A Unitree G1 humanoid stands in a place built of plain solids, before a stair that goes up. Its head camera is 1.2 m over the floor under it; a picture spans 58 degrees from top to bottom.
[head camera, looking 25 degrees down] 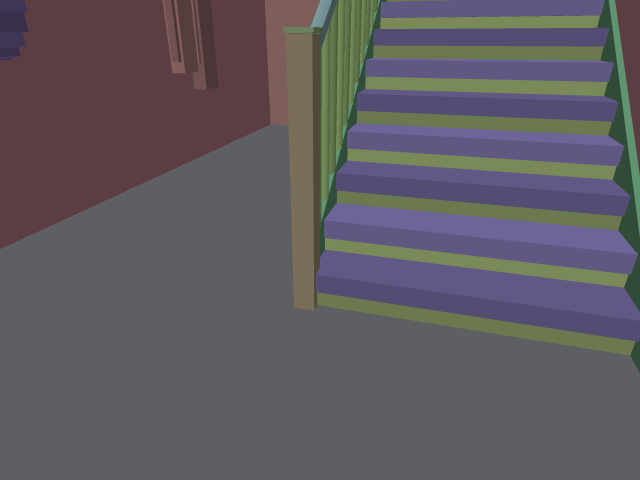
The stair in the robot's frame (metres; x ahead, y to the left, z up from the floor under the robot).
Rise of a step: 0.18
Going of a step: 0.24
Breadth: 1.39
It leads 16 degrees to the right of straight ahead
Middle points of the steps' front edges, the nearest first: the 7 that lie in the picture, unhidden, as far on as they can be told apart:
1.60 -0.63 0.19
1.84 -0.69 0.36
2.07 -0.76 0.54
2.31 -0.82 0.72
2.54 -0.89 0.90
2.78 -0.96 1.08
3.01 -1.03 1.25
